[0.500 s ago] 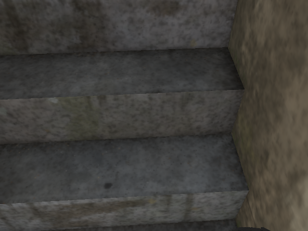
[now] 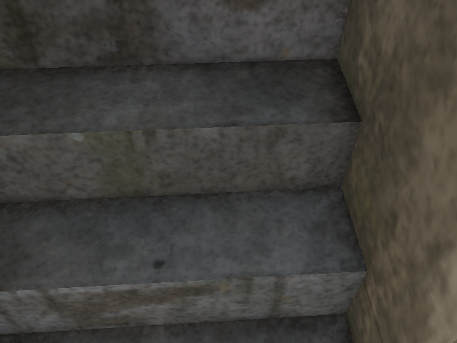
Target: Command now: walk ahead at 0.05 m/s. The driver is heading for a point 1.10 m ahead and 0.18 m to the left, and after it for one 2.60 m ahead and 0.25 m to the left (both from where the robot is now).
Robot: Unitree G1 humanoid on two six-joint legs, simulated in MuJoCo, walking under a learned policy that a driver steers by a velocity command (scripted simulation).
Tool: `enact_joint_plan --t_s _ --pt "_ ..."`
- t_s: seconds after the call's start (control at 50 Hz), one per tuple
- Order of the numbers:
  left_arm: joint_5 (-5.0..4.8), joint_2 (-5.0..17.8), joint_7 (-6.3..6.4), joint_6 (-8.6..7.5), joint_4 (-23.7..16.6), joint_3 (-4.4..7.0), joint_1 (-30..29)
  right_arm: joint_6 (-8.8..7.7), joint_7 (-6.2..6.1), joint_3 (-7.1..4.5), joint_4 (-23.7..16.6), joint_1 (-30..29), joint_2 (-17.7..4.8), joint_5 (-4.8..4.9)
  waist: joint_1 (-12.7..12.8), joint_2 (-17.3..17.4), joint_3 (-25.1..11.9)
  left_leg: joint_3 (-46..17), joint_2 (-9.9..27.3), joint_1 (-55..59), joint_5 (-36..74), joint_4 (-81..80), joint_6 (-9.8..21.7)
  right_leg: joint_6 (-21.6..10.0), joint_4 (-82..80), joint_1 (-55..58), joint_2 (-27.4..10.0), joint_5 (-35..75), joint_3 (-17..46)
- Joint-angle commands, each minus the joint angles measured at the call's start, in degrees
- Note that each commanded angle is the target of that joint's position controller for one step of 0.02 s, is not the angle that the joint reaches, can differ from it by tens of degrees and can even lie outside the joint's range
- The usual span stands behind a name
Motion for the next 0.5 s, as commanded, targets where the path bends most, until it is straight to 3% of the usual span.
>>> enact_joint_plan --t_s 0.02,0.04,0.08,0.14,0.3,0.36,0.38,0.4,0.44,0.5 --pt "0.15 7.3 -2.09 -1.92 -2.2 1.38 -3.4 0.59 0.87 -1.43 -1.5 0.4 -8.3 1.81 -1.7 1.4 -4.5 -7.2 7.1 -2.1 13.4 -4.5 -0.1 -2.3 -0.9 3.7 -3.3 3.0 5.7" --pt "0.34 7.3 -3.22 -2.50 -1.9 1.58 -3.5 1.61 1.02 -1.92 -1.7 0.3 -9.2 1.48 -1.1 2.2 -3.6 -7.1 7.3 -1.2 14.5 -3.9 0.3 -2.2 -1.4 2.1 -3.4 2.3 5.2" --pt "-0.06 6.4 -4.05 -2.81 0.9 0.91 -3.8 2.64 0.72 -1.44 -0.6 1.0 -8.1 1.02 -1.5 0.8 -3.3 -7.4 7.1 -0.7 14.4 -3.9 0.8 -2.0 -1.2 0.9 -3.3 1.4 5.1" --pt "0.12 6.6 -3.93 -2.32 4.0 0.40 -4.5 3.07 0.57 -1.11 1.0 1.0 -8.0 0.95 -1.0 -0.2 -2.9 -7.4 6.8 -2.1 13.4 -4.5 1.0 -1.8 -1.1 2.0 -3.3 1.0 5.1" --pt "0.12 9.4 -3.52 -1.43 9.4 -0.28 -7.0 3.53 0.10 -0.86 4.5 3.2 -10.2 1.07 -0.7 0.0 -2.3 -7.1 6.4 -3.1 13.4 -5.6 0.4 -1.7 -1.7 3.8 -3.5 0.7 5.2" --pt "-0.29 9.4 -3.53 -1.46 11.0 -0.62 -6.4 3.88 -0.23 -0.64 7.1 6.0 -11.0 1.17 -0.8 -0.5 -1.7 -6.8 5.8 -3.0 14.6 -6.2 0.3 -1.8 -2.1 4.6 -3.3 2.4 5.1" --pt "-0.16 9.1 -3.56 -1.31 11.8 -0.86 -6.0 3.92 -0.28 -0.26 7.8 6.8 -10.2 0.90 -0.8 -1.1 -3.0 -6.5 5.6 -2.4 11.7 -7.2 0.3 -1.7 -3.2 5.5 -3.2 0.6 5.0" --pt "-1.14 5.4 -0.98 -0.82 12.0 -1.96 -3.6 1.13 -0.44 1.11 4.4 0.3 -6.2 -1.24 0.9 -0.8 -1.6 -6.3 6.5 -6.3 5.3 -10.4 0.6 -1.8 -5.3 8.7 -4.7 1.9 4.7" --pt "-0.43 7.2 0.61 -0.47 11.5 -2.02 -4.6 -0.78 -0.26 1.61 5.4 -0.1 -6.5 -0.47 0.4 -1.3 -1.2 -6.2 6.4 -5.8 3.6 -12.0 0.4 -2.0 -7.0 10.0 -5.3 1.1 5.6" --pt "-0.40 8.3 0.57 -1.08 10.8 -1.99 -4.6 -1.84 -0.01 1.63 6.1 0.8 -8.4 -0.04 -0.3 -1.1 -1.9 -5.9 6.7 -2.6 5.9 -11.9 0.5 -2.4 -8.5 9.7 -5.1 2.0 5.4"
